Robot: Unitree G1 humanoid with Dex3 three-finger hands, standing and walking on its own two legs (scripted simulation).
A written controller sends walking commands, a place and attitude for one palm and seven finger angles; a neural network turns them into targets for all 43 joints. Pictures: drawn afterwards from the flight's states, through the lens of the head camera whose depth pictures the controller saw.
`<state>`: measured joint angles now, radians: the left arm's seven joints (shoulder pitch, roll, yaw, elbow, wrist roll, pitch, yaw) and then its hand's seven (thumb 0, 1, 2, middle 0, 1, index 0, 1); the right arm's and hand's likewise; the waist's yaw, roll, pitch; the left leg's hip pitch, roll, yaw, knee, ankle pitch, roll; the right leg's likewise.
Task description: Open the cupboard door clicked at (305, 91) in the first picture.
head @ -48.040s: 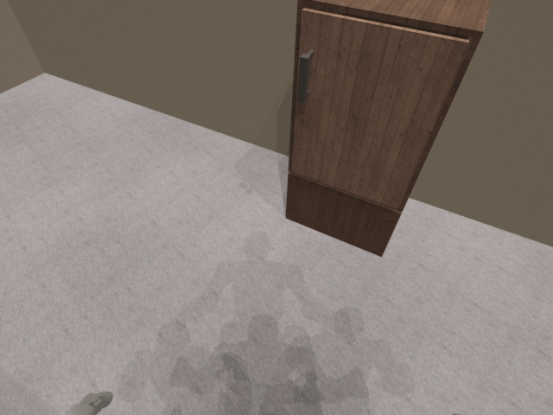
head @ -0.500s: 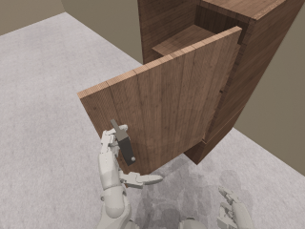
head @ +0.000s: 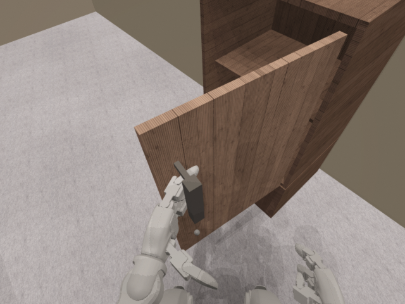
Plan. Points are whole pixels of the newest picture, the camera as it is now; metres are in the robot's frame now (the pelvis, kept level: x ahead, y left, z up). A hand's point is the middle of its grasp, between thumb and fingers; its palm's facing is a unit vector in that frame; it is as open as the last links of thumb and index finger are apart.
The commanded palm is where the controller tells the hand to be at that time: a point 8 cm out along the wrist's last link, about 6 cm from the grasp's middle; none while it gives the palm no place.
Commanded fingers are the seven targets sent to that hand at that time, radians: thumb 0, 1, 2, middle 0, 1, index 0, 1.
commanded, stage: slide the hand sideways off the handle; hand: left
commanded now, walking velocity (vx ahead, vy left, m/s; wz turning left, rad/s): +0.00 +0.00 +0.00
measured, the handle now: (188, 193) +0.31 +0.05 +0.05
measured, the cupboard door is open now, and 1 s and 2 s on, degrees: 82 81 81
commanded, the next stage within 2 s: draw the hand back to the body in 0.96 s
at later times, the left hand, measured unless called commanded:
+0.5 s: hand (182, 242) +0.22 +0.05 +0.06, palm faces -0.11 -0.99 -0.01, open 16.1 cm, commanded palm +0.19 +0.12 +0.06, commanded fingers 0.00 -0.50 0.30 -0.15 -0.30 -0.15 -0.30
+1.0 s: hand (145, 262) +0.19 +0.11 +0.05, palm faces -0.05 -1.00 -0.04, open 16.2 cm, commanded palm +0.16 +0.16 +0.06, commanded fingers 0.00 -0.50 0.30 -0.15 -0.30 -0.15 -0.30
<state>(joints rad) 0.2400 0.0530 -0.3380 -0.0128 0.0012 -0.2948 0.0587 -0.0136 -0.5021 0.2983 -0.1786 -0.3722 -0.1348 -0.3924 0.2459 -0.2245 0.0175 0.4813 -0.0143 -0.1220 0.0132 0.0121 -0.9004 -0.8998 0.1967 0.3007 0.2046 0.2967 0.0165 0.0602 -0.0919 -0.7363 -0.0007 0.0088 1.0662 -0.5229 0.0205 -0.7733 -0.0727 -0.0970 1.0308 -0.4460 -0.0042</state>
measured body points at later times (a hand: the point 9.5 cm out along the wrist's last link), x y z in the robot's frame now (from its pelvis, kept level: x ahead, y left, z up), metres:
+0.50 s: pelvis +0.00 -0.01 -0.01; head +0.06 -0.02 +0.44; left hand +0.22 +0.11 +0.06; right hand +0.19 -0.22 -0.08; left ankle +0.00 +0.10 -0.67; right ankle +0.04 -0.12 -0.67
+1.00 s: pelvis +0.01 -0.02 -0.02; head +0.07 -0.03 +0.43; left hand +0.19 +0.17 +0.06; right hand +0.20 -0.25 -0.09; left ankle +0.00 +0.10 -0.67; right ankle +0.04 -0.12 -0.67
